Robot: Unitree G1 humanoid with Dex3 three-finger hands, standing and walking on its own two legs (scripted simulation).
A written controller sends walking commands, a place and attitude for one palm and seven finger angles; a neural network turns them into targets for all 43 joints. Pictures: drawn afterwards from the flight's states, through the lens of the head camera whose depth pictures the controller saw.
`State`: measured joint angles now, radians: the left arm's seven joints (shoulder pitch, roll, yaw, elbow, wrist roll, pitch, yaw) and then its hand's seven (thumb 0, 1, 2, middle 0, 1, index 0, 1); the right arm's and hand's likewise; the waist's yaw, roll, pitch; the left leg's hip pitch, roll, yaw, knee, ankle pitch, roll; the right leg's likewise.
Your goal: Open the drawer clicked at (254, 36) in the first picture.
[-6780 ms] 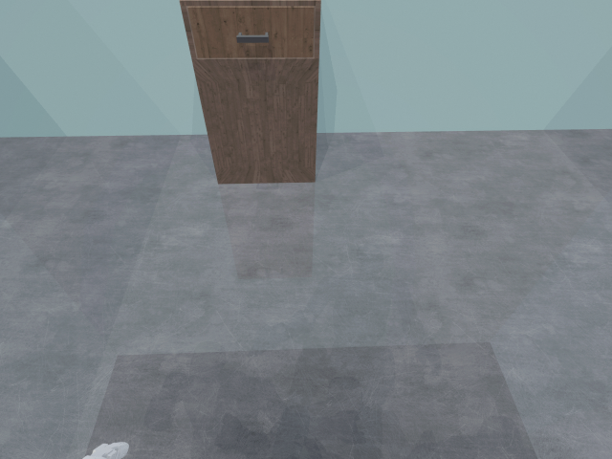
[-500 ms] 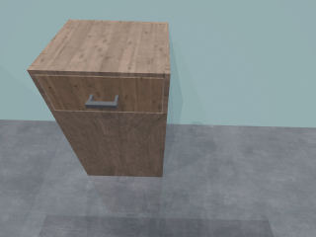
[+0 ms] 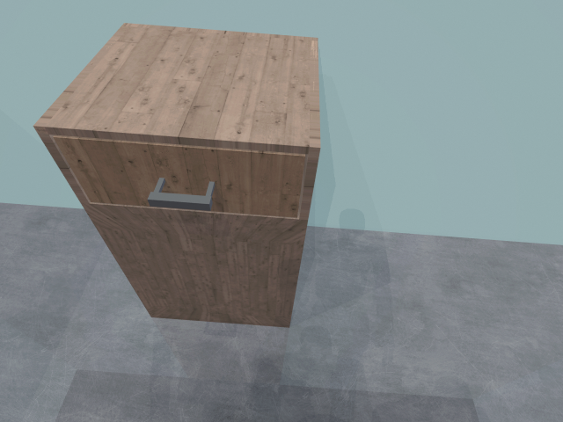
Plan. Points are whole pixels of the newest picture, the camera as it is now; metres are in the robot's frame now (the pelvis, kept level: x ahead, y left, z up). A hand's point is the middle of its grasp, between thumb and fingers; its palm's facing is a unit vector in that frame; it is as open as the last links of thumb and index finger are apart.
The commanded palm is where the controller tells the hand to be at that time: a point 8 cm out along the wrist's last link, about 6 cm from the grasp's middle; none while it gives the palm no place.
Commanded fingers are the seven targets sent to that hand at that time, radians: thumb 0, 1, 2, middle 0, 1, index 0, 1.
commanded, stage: come to a stop and stand still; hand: left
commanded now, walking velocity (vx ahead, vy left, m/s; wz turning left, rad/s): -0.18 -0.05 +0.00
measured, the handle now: (183, 193) +0.50 +0.24 -0.02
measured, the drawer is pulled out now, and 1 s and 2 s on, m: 0.00 0.00 0.00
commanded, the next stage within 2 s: look again from close up in 0.76 s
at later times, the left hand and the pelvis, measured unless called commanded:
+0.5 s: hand out of the picture +0.06 +0.15 -0.16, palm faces +0.06 -0.98 -0.20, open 7.2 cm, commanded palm none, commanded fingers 0.00 0.90 0.90 -0.20 -0.30 -0.20 -0.30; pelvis +0.00 -0.04 +0.01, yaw +1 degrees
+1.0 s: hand out of the picture -0.04 +0.14 -0.17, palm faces +0.05 -0.98 -0.18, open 7.3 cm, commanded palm none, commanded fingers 0.00 0.90 0.90 -0.20 -0.30 -0.20 -0.30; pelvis -0.02 -0.02 +0.01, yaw +1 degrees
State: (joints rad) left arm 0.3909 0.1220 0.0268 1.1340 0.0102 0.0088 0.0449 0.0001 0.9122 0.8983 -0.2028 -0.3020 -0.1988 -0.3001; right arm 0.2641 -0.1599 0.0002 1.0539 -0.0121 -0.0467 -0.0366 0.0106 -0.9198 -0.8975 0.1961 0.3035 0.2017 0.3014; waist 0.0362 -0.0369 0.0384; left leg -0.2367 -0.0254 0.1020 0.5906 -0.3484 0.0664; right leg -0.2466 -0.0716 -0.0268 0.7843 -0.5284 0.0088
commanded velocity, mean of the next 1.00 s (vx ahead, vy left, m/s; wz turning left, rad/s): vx -0.03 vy -0.01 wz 0.00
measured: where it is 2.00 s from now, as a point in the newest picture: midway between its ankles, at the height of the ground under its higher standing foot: outside the picture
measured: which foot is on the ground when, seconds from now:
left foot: down 0.00-1.00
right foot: up 0.00-0.18, down 0.20-1.00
